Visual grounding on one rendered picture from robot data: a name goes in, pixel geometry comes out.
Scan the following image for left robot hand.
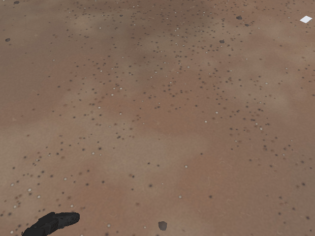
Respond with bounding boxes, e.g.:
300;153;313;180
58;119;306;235
22;211;80;236

